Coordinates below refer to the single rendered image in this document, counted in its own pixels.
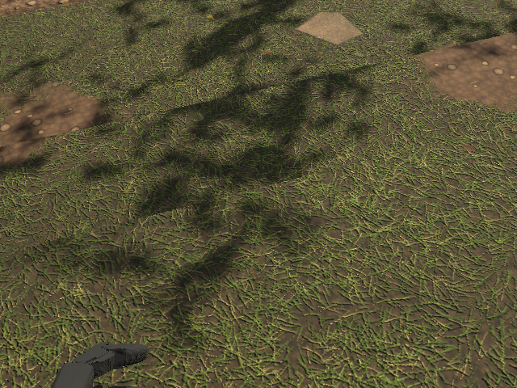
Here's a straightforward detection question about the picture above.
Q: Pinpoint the robot left hand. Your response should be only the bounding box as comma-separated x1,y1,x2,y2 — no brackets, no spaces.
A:
51,342,149,388

